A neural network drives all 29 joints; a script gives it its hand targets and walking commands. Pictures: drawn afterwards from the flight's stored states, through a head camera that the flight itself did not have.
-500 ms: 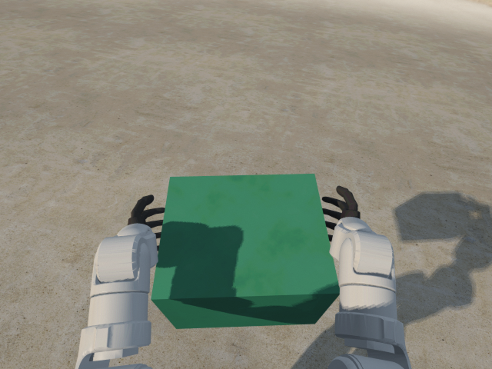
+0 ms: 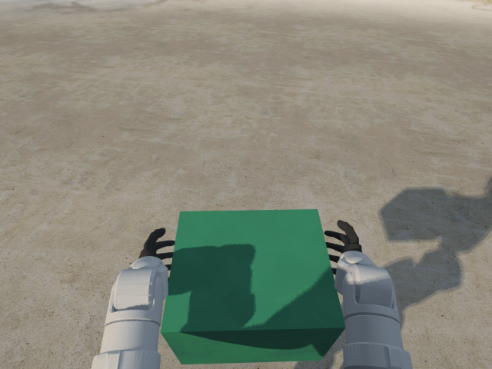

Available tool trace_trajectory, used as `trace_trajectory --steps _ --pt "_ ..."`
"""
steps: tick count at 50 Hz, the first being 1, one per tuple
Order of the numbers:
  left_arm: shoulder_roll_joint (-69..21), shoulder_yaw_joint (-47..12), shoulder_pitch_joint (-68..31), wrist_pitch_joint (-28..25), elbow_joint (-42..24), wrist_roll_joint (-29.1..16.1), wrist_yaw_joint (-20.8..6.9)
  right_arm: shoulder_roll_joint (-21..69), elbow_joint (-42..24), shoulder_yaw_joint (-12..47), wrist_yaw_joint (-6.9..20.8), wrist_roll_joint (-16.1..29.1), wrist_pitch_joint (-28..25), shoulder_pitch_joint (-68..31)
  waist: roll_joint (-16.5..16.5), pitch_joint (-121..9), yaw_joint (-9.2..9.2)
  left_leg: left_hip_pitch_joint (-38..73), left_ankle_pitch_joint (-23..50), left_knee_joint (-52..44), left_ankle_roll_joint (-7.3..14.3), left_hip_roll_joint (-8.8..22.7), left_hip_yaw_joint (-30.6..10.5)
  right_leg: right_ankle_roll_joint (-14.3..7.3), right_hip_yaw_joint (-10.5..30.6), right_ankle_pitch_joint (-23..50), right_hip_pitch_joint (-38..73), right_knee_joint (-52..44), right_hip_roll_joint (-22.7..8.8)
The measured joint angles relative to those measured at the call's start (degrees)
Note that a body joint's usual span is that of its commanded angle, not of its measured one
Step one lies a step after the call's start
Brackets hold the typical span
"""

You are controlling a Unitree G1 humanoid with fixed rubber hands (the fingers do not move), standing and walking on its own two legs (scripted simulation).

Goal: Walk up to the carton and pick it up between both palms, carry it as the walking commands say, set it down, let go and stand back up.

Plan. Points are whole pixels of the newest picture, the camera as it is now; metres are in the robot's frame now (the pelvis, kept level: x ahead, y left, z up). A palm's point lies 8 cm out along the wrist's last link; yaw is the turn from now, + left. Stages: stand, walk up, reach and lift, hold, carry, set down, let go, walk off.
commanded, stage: carry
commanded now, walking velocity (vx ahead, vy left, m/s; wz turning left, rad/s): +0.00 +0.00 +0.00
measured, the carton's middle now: (250, 285) +0.31 -0.01 -0.01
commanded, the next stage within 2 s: hold in 0.96 s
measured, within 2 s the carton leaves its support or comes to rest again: neither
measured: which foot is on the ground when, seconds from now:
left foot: down 0.00-1.00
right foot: down 0.00-1.00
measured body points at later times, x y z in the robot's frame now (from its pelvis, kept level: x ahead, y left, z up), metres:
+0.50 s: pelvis +0.02 +0.00 +0.00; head -0.01 +0.00 +0.45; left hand +0.32 +0.18 +0.04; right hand +0.33 -0.16 +0.04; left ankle +0.04 +0.08 -0.73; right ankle +0.12 -0.12 -0.73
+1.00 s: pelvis +0.02 +0.01 +0.00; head -0.01 +0.01 +0.45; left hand +0.33 +0.18 +0.03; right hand +0.33 -0.16 +0.04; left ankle +0.04 +0.08 -0.73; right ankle +0.11 -0.12 -0.73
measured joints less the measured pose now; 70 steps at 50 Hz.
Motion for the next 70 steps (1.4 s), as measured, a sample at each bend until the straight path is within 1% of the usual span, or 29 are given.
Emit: trace_trajectory --steps 4,10,14,19,28,33,39,43,48,49,50,52,53,55,58,62,67,70 --pt "-0.14 -0.12 1.64 -2.16 0.40 0.44 -0.51 0.31 0.29 0.55 0.06 -0.12 -1.89 1.63 0.32 0.20 -0.04 -0.08 -0.42 0.22 0.08 -0.09 0.16 0.10 0.02 -0.01 -0.23 0.43 -0.21" --pt "0.48 -0.22 2.49 -6.17 3.21 1.15 -1.50 0.42 2.68 1.27 -0.07 -0.49 -5.39 2.67 0.53 0.47 0.24 0.32 -0.77 -0.07 0.14 -0.26 0.22 0.21 0.04 -0.80 -0.15 0.85 -0.44" --pt "1.26 -0.98 3.41 -7.38 2.22 0.31 -1.58 0.76 1.36 2.13 -0.76 0.33 -6.43 3.79 0.43 0.97 0.50 0.56 -1.13 -0.01 0.15 -0.32 0.25 0.28 0.06 -1.38 -0.11 1.34 -0.54" --pt "1.46 -0.91 3.27 -7.67 1.54 0.07 -1.84 1.36 0.04 1.93 -0.91 0.36 -6.67 4.18 0.21 1.16 0.76 0.70 -1.46 0.14 0.21 -0.46 0.14 0.39 -0.07 -1.96 -0.05 1.85 -0.77" --pt "1.51 -0.83 3.16 -8.87 3.79 1.05 -2.42 1.29 2.06 1.64 -0.50 -0.31 -7.62 4.30 -0.11 0.22 0.75 1.43 -1.96 0.26 0.38 -0.55 0.16 0.65 -0.09 -2.57 0.62 2.18 -0.94" --pt "1.56 -0.93 3.59 -9.32 4.61 1.16 -2.45 1.13 2.89 1.99 -0.85 -0.03 -8.04 4.87 -0.18 0.00 0.66 1.67 -2.17 0.35 0.45 -0.46 0.32 0.75 0.02 -2.65 0.87 2.14 -0.86" --pt "1.60 -1.28 4.19 -9.16 3.63 0.56 -2.08 0.97 2.03 2.53 -1.33 0.95 -7.90 5.55 -0.28 0.49 0.59 1.67 -2.33 0.51 0.52 -0.32 0.55 0.83 0.21 -2.59 0.89 2.06 -0.73" --pt "1.41 -1.33 4.35 -8.68 2.15 0.24 -1.83 0.96 0.74 2.58 -1.22 1.26 -7.44 5.60 -0.36 0.99 0.57 1.58 -2.30 0.46 0.59 -0.31 0.73 0.90 0.38 -2.49 0.76 2.00 -0.72" --pt "1.14 -1.04 4.08 -8.58 1.83 0.53 -1.91 1.04 0.53 2.30 -0.92 0.97 -7.38 5.32 -0.36 1.08 0.61 1.60 -2.25 0.25 0.62 -0.25 0.92 0.94 0.55 -2.36 0.74 1.76 -0.65" --pt "0.56 -0.37 3.86 -9.57 2.66 1.11 -2.30 0.94 0.63 2.28 -0.67 0.49 -7.93 5.43 -0.01 1.78 0.52 2.40 -2.29 0.20 0.61 -0.16 0.54 0.98 1.83 -2.67 1.96 1.49 0.30" --pt "-0.14 0.14 3.82 -10.85 3.70 1.44 -2.24 0.92 0.99 1.69 -0.13 -0.13 -8.66 5.57 0.65 2.53 -0.12 3.49 -2.25 0.04 0.43 -0.21 -0.56 1.13 3.67 -3.22 3.87 1.15 1.68" --pt "-1.13 -0.47 4.39 -12.29 5.19 1.08 -0.85 0.84 1.85 -0.25 1.33 -0.92 -9.74 6.17 1.43 2.90 -1.65 5.74 -1.84 -1.06 0.37 -1.10 -3.25 1.31 6.85 -4.61 7.58 0.34 3.64" --pt "-1.57 -1.03 4.83 -12.68 5.74 0.81 -0.05 0.69 2.28 -1.16 2.10 -1.19 -10.11 6.59 1.62 2.71 -2.12 6.98 -1.50 -1.92 0.40 -1.63 -4.41 1.22 7.76 -5.40 9.19 -0.12 4.04" --pt "-2.36 -1.55 5.65 -13.26 6.77 0.47 1.05 0.47 3.15 -2.47 3.12 -1.55 -10.56 7.29 1.83 2.25 -2.40 9.83 -0.82 -4.02 0.18 -2.37 -5.98 1.21 8.41 -5.72 12.19 -1.29 4.15" --pt "-2.78 -0.99 6.55 -13.76 8.08 0.43 1.26 0.49 4.61 -2.68 3.17 -1.77 -10.94 8.00 2.05 1.73 -1.88 14.20 0.11 -7.44 -0.44 -2.28 -6.78 1.26 8.24 -5.57 16.06 -3.45 4.27" --pt "-2.35 -0.08 6.37 -13.95 10.00 1.07 0.50 0.43 6.81 -1.77 2.40 -2.07 -11.29 8.08 1.88 1.24 -0.93 17.88 1.28 -10.92 -1.66 -1.40 -7.53 -0.32 7.77 -4.91 19.39 -6.05 5.05" --pt "-1.41 0.64 4.19 -14.34 12.96 2.30 -0.67 0.83 9.24 -2.52 1.86 -3.09 -11.30 6.27 1.12 1.35 0.06 18.96 2.55 -12.88 -3.16 -0.46 -9.09 -1.87 6.39 -3.99 20.62 -7.74 5.87" --pt "-0.53 1.59 1.99 -14.80 14.90 2.88 -1.78 1.32 10.68 -3.36 1.35 -3.71 -11.61 4.34 0.30 1.76 0.67 18.05 3.01 -12.86 -3.24 -0.31 -9.97 -2.61 5.71 -3.74 19.70 -7.44 6.13"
